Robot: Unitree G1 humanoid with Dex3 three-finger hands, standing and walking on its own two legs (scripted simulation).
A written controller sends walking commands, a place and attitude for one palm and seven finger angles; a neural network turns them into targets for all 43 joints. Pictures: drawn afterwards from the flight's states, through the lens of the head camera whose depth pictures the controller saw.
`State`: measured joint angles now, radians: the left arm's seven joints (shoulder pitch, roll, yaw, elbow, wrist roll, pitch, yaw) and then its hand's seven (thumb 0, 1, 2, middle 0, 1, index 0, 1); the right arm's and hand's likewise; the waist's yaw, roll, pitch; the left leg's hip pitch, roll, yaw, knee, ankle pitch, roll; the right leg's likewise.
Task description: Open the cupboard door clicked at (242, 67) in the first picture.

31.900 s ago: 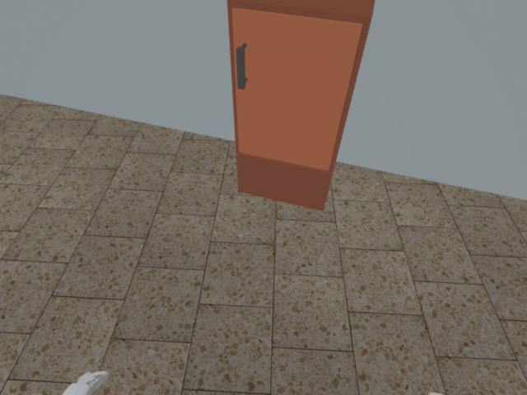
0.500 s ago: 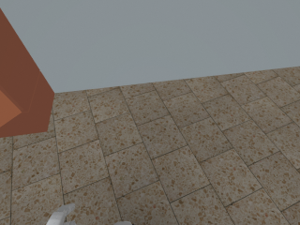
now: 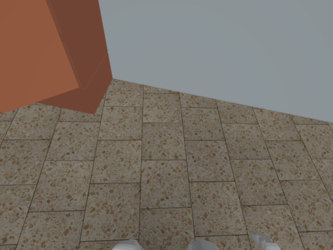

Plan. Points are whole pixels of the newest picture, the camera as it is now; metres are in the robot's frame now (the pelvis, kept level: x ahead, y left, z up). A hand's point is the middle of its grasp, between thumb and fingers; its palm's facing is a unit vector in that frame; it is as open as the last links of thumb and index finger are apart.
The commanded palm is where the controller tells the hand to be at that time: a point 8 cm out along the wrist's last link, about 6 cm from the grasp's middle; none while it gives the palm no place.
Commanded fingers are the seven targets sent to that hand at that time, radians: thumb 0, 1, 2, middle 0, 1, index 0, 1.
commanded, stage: turn to face it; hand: left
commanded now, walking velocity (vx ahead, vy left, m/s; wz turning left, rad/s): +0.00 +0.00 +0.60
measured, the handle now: out of the picture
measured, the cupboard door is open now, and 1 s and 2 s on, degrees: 44 44 44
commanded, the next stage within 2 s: take the last steps up to it in 1.08 s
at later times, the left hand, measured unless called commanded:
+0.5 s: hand out of the picture +0.06 +0.16 -0.13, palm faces +0.27 -0.93 -0.26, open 7.4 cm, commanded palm none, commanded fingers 0.00 0.90 0.90 -0.20 -0.30 -0.20 -0.30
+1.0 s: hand out of the picture -0.02 +0.18 -0.15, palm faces +0.53 -0.81 -0.27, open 7.4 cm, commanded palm none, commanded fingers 0.00 0.90 0.90 -0.20 -0.30 -0.20 -0.30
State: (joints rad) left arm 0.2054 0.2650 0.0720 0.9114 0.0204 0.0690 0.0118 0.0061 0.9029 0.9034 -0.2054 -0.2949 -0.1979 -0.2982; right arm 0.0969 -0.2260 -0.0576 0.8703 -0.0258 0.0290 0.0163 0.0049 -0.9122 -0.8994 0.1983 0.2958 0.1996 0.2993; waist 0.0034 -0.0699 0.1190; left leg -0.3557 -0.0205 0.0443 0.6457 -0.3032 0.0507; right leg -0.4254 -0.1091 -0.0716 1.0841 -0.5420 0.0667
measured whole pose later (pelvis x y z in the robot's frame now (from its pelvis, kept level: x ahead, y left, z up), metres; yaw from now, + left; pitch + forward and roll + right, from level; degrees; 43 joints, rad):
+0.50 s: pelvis +0.02 -0.05 +0.02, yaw +18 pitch +0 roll +2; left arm 0.19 0.19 0.03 0.85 0.02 0.01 0.02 0.00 0.90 0.90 -0.21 -0.29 -0.20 -0.30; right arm 0.18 -0.26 -0.09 0.93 -0.02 0.09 0.03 0.01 -0.91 -0.90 0.20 0.30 0.20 0.30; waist -0.04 0.01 0.10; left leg -0.51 -0.01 0.01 1.11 -0.43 -0.06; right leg -0.19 -0.08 -0.11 0.52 -0.32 0.00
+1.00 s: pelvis +0.02 -0.05 +0.01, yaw +31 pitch +0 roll +0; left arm 0.18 0.25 0.06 0.89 0.02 0.05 0.00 0.00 0.90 0.90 -0.20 -0.29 -0.19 -0.30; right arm 0.15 -0.20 -0.04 0.91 -0.03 0.04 0.00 0.00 -0.91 -0.90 0.20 0.30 0.20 0.30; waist 0.00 0.01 0.08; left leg -0.31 -0.01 -0.03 0.52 -0.22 0.01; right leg -0.39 -0.05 -0.03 0.83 -0.44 0.06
